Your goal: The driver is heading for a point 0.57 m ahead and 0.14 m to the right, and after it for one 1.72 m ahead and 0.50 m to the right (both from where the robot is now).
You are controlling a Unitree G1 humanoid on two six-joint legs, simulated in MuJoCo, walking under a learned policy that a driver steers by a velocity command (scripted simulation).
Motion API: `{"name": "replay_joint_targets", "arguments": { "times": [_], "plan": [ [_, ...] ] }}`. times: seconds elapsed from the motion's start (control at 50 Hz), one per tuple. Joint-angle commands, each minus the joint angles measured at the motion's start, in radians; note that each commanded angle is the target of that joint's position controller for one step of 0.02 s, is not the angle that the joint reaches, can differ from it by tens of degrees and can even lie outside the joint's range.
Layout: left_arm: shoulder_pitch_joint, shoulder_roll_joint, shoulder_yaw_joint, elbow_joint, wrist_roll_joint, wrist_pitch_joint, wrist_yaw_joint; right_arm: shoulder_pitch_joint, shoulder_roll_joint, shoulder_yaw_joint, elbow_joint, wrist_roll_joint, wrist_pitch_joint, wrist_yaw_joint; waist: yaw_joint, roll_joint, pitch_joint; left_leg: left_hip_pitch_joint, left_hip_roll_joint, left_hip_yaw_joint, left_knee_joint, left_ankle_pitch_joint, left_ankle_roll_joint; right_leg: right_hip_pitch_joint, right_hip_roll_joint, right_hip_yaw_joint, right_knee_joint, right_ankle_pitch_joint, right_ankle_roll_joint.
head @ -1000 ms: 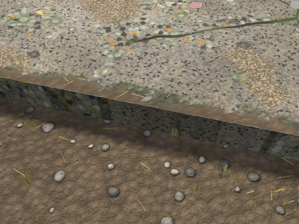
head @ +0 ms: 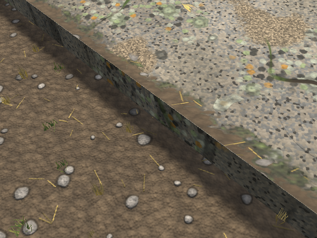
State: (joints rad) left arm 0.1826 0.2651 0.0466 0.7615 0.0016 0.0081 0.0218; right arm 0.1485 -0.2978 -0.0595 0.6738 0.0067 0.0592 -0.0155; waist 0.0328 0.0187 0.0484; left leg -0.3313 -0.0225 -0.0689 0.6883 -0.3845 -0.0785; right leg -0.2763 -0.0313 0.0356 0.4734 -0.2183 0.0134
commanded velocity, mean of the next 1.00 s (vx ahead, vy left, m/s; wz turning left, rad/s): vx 0.17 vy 0.00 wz -0.36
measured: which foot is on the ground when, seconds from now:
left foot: up 0.00-0.02, down 0.04-0.38, up 0.40-0.92, down 0.94-1.00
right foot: down 0.00-0.08, up 0.10-0.36, down 0.38-0.94, up 0.96-1.00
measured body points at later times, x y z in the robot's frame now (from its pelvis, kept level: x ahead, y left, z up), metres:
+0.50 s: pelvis -0.01 -0.03 +0.00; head +0.02 -0.07 +0.44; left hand +0.18 +0.23 -0.09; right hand +0.09 -0.34 -0.12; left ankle -0.02 +0.13 -0.66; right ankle -0.02 -0.10 -0.74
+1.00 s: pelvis +0.13 -0.03 +0.00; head +0.14 -0.02 +0.44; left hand +0.29 +0.20 -0.14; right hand +0.13 -0.34 -0.10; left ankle +0.19 +0.04 -0.74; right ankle -0.01 -0.10 -0.71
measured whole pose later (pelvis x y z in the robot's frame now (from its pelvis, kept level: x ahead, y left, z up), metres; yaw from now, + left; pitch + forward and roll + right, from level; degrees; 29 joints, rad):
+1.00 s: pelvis +0.13 -0.03 +0.00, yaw -26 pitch +1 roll +0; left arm 0.35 0.31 0.06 0.85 0.03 -0.03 -0.02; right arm 0.22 -0.30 -0.04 0.79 -0.03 -0.06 0.01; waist 0.01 -0.03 -0.01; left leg -0.29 -0.05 -0.01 0.50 -0.22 0.05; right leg -0.19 0.10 0.14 0.75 -0.43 -0.07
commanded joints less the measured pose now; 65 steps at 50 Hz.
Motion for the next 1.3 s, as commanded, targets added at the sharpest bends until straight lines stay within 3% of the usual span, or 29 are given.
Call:
{"name": "replay_joint_targets", "arguments": {
  "times": [0.02,0.04,0.06,0.08,0.1,0.12,0.2,0.26,0.36,0.38,0.4,0.42,0.44,0.48,0.5,0.58,0.66,0.84,0.88,0.92,0.94,0.96,0.98,1.0,1.02,1.06,1.16,1.24,1.3],
  "plan": [
    [0.0,0.139,0.022,-0.031,-0.018,-0.014,-0.011,0.046,-0.054,-0.014,-0.031,-0.012,-0.016,0.004,-0.039,-0.203,-0.11,0.232,-0.017,0.057,-0.382,0.249,0.042,0.034,-0.135,0.158,-0.082,0.304,-0.155],
    [0.033,0.137,0.017,-0.022,-0.008,-0.026,-0.019,0.056,-0.109,-0.024,-0.037,-0.02,-0.016,-0.004,-0.029,-0.15,-0.126,0.349,0.058,-0.018,-0.36,0.344,0.073,-0.048,-0.118,0.162,-0.073,0.199,-0.095],
    [0.042,0.108,0.005,-0.034,0.021,-0.042,-0.033,0.078,-0.192,-0.039,-0.047,-0.035,-0.011,-0.019,-0.008,0.036,-0.165,0.423,0.22,-0.147,-0.296,0.596,0.135,-0.124,-0.044,0.101,0.036,-0.005,-0.034],
    [0.017,0.095,0.003,-0.05,-0.001,-0.044,-0.029,0.04,-0.176,-0.037,-0.026,-0.045,-0.012,-0.012,0.003,0.187,-0.157,0.231,0.274,-0.169,-0.321,0.444,0.234,-0.067,-0.005,0.022,0.036,-0.161,0.006],
    [-0.015,0.147,0.013,-0.041,-0.001,-0.038,-0.022,-0.024,-0.126,-0.027,-0.048,-0.04,-0.022,-0.006,-0.008,0.132,-0.097,0.181,0.233,-0.145,-0.346,0.328,0.238,-0.042,-0.005,0.008,0.075,-0.114,0.031],
    [-0.042,0.163,0.022,-0.047,-0.005,-0.031,-0.016,-0.017,-0.132,-0.033,-0.04,-0.036,-0.028,-0.009,-0.025,0.138,-0.072,0.193,0.209,-0.13,-0.349,0.282,0.218,-0.092,0.017,-0.007,0.111,-0.065,0.032],
    [0.003,0.142,0.031,-0.052,-0.014,-0.002,-0.01,0.001,-0.135,-0.04,-0.032,-0.02,-0.042,-0.028,-0.033,0.197,-0.054,0.195,0.307,-0.152,-0.318,0.518,0.271,-0.16,0.009,-0.024,0.322,-0.237,0.025],
    [-0.011,0.125,0.033,-0.07,-0.022,0.011,-0.025,-0.013,-0.144,-0.047,-0.033,-0.011,-0.043,-0.036,-0.044,0.137,-0.057,0.238,0.363,-0.146,-0.306,0.652,0.311,-0.223,-0.026,-0.023,0.409,-0.342,0.023],
    [0.079,0.132,0.046,-0.057,-0.02,0.027,-0.049,-0.08,-0.148,-0.054,-0.024,0.018,-0.026,-0.033,0.008,0.106,-0.102,0.165,0.282,0.024,-0.164,0.564,0.209,0.028,0.036,-0.116,0.067,-0.016,-0.016],
    [0.087,0.175,0.061,-0.066,-0.01,0.025,-0.041,-0.017,-0.12,-0.049,-0.001,0.014,-0.031,-0.027,-0.003,-0.015,-0.101,0.084,0.214,0.103,-0.018,0.367,0.133,0.121,0.01,-0.01,-0.052,0.186,-0.056],
    [0.102,0.324,0.093,-0.093,-0.01,0.019,-0.022,-0.023,-0.05,-0.024,-0.046,-0.047,-0.035,-0.022,-0.032,-0.348,-0.105,-0.213,0.063,0.182,0.295,-0.19,0.008,0.28,-0.27,0.405,-0.092,0.638,-0.202],
    [0.137,0.301,0.077,-0.11,0.032,-0.002,-0.035,-0.115,-0.074,-0.029,-0.071,-0.031,-0.043,-0.029,0.041,-0.276,-0.179,-0.278,-0.009,0.017,0.474,-0.356,0.006,0.252,-0.364,0.549,-0.132,0.653,-0.372],
    [0.101,0.275,0.07,-0.116,0.035,-0.022,-0.042,-0.119,-0.11,-0.04,-0.062,-0.008,-0.042,-0.031,0.026,-0.165,-0.147,-0.307,0.017,-0.019,0.551,-0.302,0.016,0.246,-0.33,0.466,-0.13,0.598,-0.365],
    [0.051,0.232,0.063,-0.111,-0.012,-0.029,-0.025,-0.087,-0.13,-0.051,-0.03,-0.01,-0.043,-0.036,-0.006,-0.074,-0.129,-0.334,0.058,-0.026,0.495,-0.126,0.026,0.253,-0.228,0.358,-0.135,0.31,-0.267],
    [0.076,0.205,0.056,-0.073,0.001,0.003,-0.023,-0.016,-0.105,-0.029,-0.001,-0.065,-0.024,-0.006,-0.032,-0.103,-0.102,-0.261,0.075,0.007,0.416,-0.015,0.045,0.226,-0.145,0.295,-0.166,0.201,-0.216],
    [0.109,0.205,0.057,-0.07,0.005,0.018,-0.047,-0.041,-0.108,-0.027,0.012,-0.05,-0.01,0.049,-0.001,-0.131,-0.049,-0.258,0.043,0.044,0.309,0.057,0.04,0.206,-0.117,0.358,-0.287,-0.211,-0.22],
    [0.164,0.216,0.062,-0.038,0.012,0.0,-0.043,-0.075,-0.105,-0.023,0.02,-0.057,-0.037,0.04,0.023,-0.129,-0.012,-0.28,0.039,0.032,0.169,0.076,0.029,0.23,-0.133,0.412,-0.303,-0.258,-0.249],
    [0.196,0.206,0.062,0.009,0.02,-0.035,-0.042,-0.101,-0.099,-0.001,0.014,-0.038,-0.092,0.038,0.038,-0.137,0.008,-0.149,0.031,0.042,-0.057,0.111,0.053,0.137,-0.123,0.46,-0.261,-0.252,-0.257],
    [0.181,0.199,0.057,0.021,0.021,-0.046,-0.041,-0.06,-0.091,0.005,0.025,-0.033,-0.103,0.034,0.012,-0.132,0.018,-0.009,0.03,0.067,-0.13,0.143,0.082,0.062,-0.116,0.429,-0.245,-0.212,-0.228],
    [0.162,0.186,0.049,0.032,0.022,-0.053,-0.036,0.059,-0.099,0.0,0.062,-0.039,-0.116,0.023,-0.059,-0.085,0.004,0.219,0.005,0.081,-0.228,0.132,0.112,-0.047,-0.071,0.373,-0.15,-0.155,-0.186],
    [0.147,0.145,0.033,0.027,0.023,-0.062,-0.034,0.174,-0.14,-0.011,0.091,-0.043,-0.128,0.013,-0.116,0.0,-0.033,0.352,0.072,-0.038,-0.302,0.025,0.139,-0.109,-0.012,0.289,0.021,-0.048,-0.153],
    [0.13,0.073,0.012,-0.012,0.013,-0.073,-0.038,0.283,-0.255,-0.036,0.11,-0.052,-0.131,0.005,-0.143,0.244,-0.091,0.484,0.296,-0.459,-0.501,-0.293,0.233,-0.266,0.127,0.096,0.347,-0.151,-0.1],
    [0.132,0.137,0.022,-0.022,0.033,-0.072,-0.035,0.299,-0.278,-0.048,0.142,-0.035,-0.119,0.018,-0.102,0.24,-0.034,0.439,0.386,-0.75,-0.592,-0.415,0.305,-0.407,0.155,0.048,0.49,-0.315,-0.09],
    [0.128,0.164,0.027,-0.002,0.049,-0.066,-0.035,0.228,-0.203,-0.033,0.126,-0.022,-0.116,0.031,-0.056,0.099,0.045,0.374,0.362,-0.678,-0.557,-0.399,0.316,-0.432,0.072,0.065,0.567,-0.243,-0.096],
    [0.099,0.162,0.024,0.008,0.049,-0.07,-0.045,0.186,-0.15,-0.021,0.117,-0.017,-0.12,0.04,-0.045,0.039,0.065,0.328,0.305,-0.559,-0.541,-0.264,0.3,-0.412,0.039,0.059,0.559,-0.158,-0.089],
    [0.061,0.138,0.016,0.007,0.052,-0.073,-0.056,0.184,-0.117,-0.01,0.129,-0.02,-0.132,0.038,-0.036,0.07,0.046,0.314,0.215,-0.389,-0.538,0.035,0.266,-0.364,0.004,0.034,0.499,-0.065,-0.064],
    [-0.068,0.098,-0.008,-0.028,0.054,-0.061,-0.063,0.289,-0.122,-0.016,0.204,-0.003,-0.142,0.021,-0.06,0.073,0.003,0.331,0.161,-0.271,-0.504,0.444,0.289,-0.369,0.014,-0.038,0.397,-0.006,0.015],
    [-0.241,0.069,-0.031,-0.085,0.042,-0.065,-0.06,0.339,-0.119,-0.021,0.238,-0.013,-0.131,0.013,-0.103,0.081,0.015,0.293,0.125,-0.237,-0.461,0.623,0.274,-0.318,0.043,-0.074,0.211,0.072,0.035],
    [-0.267,0.082,-0.034,-0.101,0.026,-0.075,-0.048,0.335,-0.134,-0.029,0.243,-0.019,-0.126,0.011,-0.101,0.085,-0.012,0.286,0.135,-0.257,-0.396,0.767,0.25,-0.215,0.066,-0.064,0.113,0.125,0.013]
  ]
}}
